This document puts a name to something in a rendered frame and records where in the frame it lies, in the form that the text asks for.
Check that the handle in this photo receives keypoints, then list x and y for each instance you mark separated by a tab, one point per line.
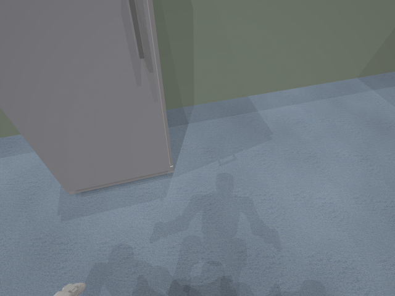
136	28

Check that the fridge door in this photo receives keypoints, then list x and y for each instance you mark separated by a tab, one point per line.
72	83

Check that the left robot hand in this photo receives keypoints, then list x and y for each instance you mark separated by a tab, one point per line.
72	289

